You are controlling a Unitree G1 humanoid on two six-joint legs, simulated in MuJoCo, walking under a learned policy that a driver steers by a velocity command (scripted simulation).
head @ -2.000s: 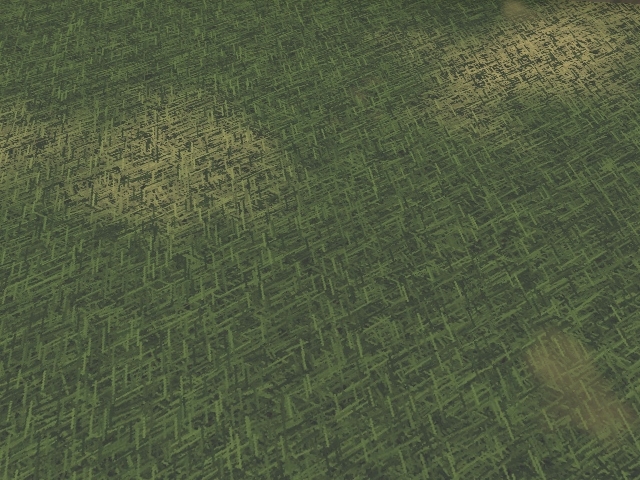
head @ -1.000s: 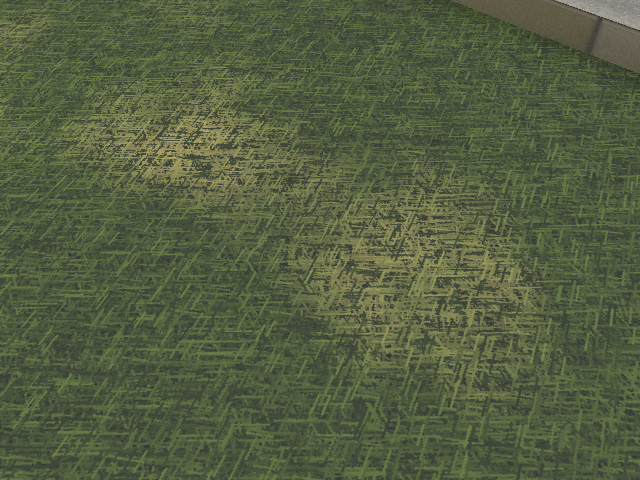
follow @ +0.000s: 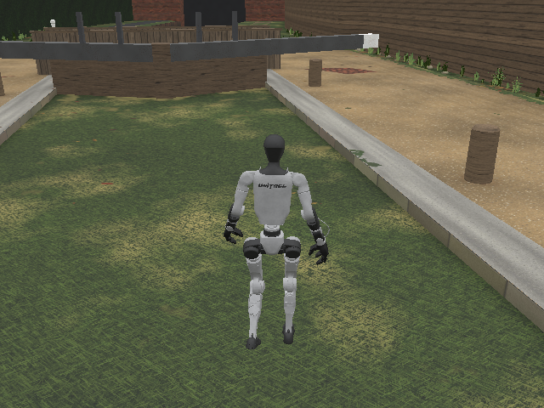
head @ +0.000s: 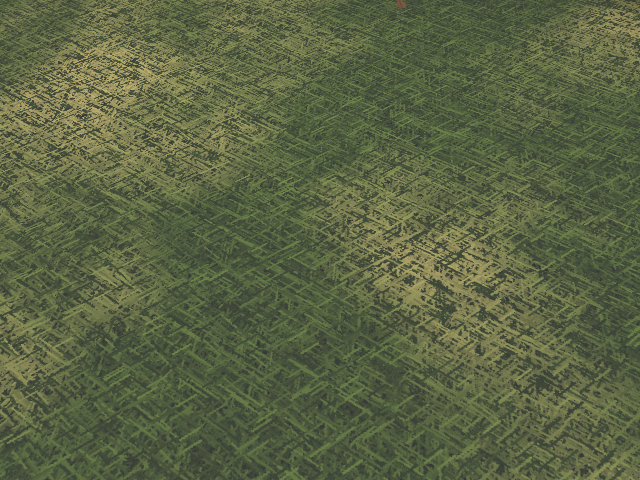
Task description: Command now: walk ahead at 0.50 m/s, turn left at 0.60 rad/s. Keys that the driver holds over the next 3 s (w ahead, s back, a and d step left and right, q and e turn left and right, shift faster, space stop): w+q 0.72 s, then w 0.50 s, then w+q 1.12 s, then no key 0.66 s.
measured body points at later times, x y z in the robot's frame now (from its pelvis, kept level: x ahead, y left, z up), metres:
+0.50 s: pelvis +0.25 +0.07 -0.01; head +0.29 +0.09 +0.44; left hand +0.21 +0.33 -0.14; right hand +0.51 -0.12 -0.10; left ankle +0.31 +0.13 -0.73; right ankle +0.14 -0.10 -0.63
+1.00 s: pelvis +0.54 +0.14 -0.01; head +0.56 +0.15 +0.44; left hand +0.60 +0.45 -0.09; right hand +0.65 -0.12 -0.14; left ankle +0.32 +0.13 -0.70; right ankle +0.67 +0.11 -0.73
